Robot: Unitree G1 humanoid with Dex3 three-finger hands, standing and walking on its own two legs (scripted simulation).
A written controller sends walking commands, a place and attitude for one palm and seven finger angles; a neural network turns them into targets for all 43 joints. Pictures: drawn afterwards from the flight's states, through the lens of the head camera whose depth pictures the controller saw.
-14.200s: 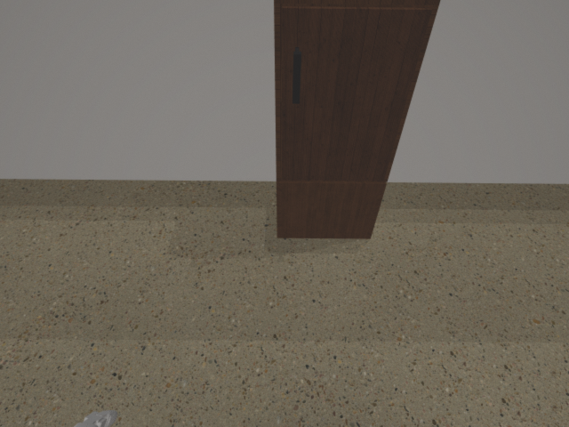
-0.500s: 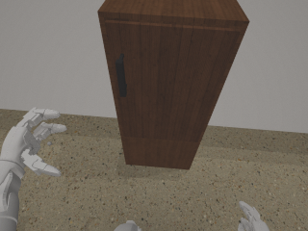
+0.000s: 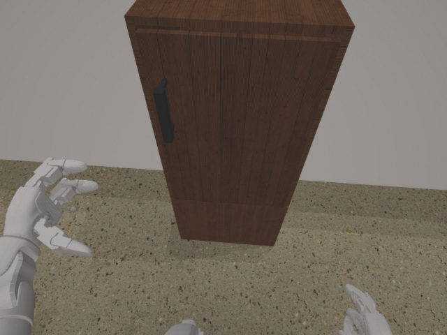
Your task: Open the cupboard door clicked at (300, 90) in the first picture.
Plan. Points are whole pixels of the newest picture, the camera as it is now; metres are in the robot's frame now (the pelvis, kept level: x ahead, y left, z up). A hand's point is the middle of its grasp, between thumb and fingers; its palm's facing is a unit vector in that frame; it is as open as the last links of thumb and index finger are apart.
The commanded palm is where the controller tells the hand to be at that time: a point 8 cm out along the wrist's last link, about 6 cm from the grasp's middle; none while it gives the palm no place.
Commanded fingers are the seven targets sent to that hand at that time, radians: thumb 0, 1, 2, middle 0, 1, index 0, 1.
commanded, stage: move the hooked fingers beside the handle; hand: left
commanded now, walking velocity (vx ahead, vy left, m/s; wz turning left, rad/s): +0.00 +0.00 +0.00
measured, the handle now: (166, 111) +0.57 +0.18 +0.07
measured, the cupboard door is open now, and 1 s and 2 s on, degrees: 0 0 0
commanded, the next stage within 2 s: none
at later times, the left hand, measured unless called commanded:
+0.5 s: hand (94, 171) +0.37 +0.27 +0.09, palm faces +0.01 -1.00 +0.00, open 14.0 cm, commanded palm +0.35 +0.32 +0.08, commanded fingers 0.00 -0.50 0.30 -0.30 -1.20 -0.30 -1.20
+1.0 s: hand (115, 146) +0.43 +0.25 +0.09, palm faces +0.00 -1.00 +0.00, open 14.0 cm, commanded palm +0.42 +0.30 +0.08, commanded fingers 0.00 -0.50 0.30 -0.30 -1.20 -0.30 -1.20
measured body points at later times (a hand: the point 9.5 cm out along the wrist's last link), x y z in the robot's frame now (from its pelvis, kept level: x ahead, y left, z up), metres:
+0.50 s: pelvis +0.00 +0.01 +0.00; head +0.05 +0.02 +0.44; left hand +0.36 +0.32 +0.09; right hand +0.11 -0.25 -0.10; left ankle +0.08 +0.10 -0.70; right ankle -0.03 -0.10 -0.70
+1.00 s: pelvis +0.00 +0.02 -0.01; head +0.06 +0.04 +0.43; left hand +0.43 +0.30 +0.09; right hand +0.07 -0.25 -0.11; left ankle +0.08 +0.10 -0.70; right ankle -0.03 -0.10 -0.70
